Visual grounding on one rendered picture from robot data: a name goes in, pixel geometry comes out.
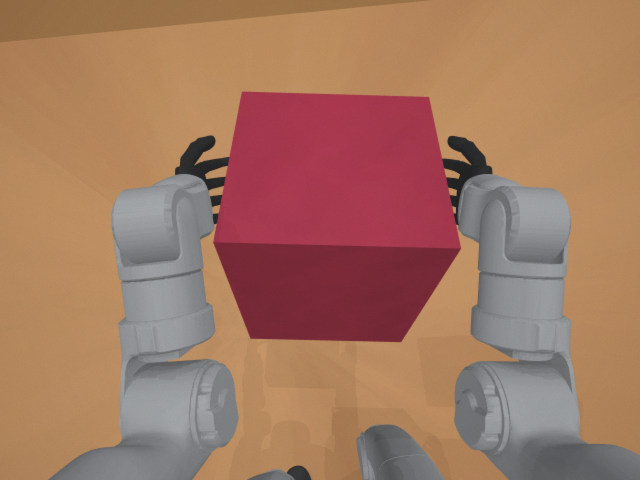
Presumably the robot right thigh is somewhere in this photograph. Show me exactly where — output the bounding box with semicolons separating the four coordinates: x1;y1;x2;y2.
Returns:
356;424;445;480

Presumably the robot left hand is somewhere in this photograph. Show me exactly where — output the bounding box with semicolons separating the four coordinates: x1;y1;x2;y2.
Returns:
175;135;229;224

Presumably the carton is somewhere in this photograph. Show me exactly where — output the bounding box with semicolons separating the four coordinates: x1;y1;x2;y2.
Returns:
213;92;461;342

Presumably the robot right hand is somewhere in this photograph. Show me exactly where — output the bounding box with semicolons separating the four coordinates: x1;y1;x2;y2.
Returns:
442;136;492;226

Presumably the robot left shin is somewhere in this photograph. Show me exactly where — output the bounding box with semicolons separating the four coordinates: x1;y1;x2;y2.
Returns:
266;469;293;478

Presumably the robot right forearm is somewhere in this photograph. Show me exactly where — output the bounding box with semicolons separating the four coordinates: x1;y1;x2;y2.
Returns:
458;174;580;430

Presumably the robot left forearm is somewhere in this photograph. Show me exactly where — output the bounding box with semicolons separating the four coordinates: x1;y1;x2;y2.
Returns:
111;174;216;436

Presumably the right robot upper arm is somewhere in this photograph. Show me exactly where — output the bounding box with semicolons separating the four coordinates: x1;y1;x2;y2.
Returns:
454;361;640;480

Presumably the left robot upper arm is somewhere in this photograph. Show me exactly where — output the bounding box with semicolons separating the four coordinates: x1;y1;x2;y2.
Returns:
48;359;239;480

